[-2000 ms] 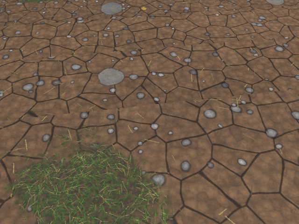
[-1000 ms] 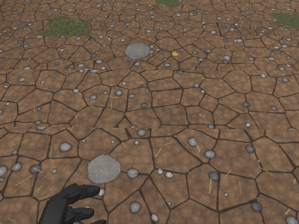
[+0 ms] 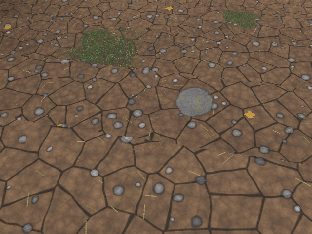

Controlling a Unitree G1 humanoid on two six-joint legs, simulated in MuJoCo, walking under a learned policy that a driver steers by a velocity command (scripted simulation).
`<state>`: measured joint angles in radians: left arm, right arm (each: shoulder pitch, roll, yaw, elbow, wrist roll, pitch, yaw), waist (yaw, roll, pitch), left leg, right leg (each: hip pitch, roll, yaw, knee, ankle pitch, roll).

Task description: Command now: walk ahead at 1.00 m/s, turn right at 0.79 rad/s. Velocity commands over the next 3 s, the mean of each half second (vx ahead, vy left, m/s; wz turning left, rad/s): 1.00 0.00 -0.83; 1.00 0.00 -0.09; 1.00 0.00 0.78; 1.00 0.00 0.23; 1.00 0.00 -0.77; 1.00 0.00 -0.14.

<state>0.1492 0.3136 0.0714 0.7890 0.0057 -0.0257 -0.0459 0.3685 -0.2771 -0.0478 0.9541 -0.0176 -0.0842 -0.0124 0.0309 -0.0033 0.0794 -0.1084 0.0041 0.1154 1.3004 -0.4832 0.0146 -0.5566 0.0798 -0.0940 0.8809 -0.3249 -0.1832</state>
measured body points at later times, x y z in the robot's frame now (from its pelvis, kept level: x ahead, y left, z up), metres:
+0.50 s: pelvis +0.49 +0.00 -0.11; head +0.51 -0.02 +0.34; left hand +0.59 +0.29 -0.23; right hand +0.54 -0.30 -0.22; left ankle +0.55 +0.10 -0.85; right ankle +0.23 -0.03 -0.60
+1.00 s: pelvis +0.89 -0.20 -0.11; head +0.90 -0.19 +0.34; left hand +1.05 +0.03 -0.25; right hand +0.80 -0.45 -0.25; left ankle +1.00 -0.07 -0.78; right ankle +0.80 -0.22 -0.85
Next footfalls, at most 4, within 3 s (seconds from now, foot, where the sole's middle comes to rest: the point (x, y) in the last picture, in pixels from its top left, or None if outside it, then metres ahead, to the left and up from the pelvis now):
0.44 left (154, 217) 0.59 0.08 -0.88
0.80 right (218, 171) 0.84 -0.24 -0.88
1.26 left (215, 122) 1.28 -0.29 -1.04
1.56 right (245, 87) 1.61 -0.53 -1.04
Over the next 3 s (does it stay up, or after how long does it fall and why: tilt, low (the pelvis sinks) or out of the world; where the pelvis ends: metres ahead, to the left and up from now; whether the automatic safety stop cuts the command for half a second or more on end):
stays up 2.80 -0.51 -0.60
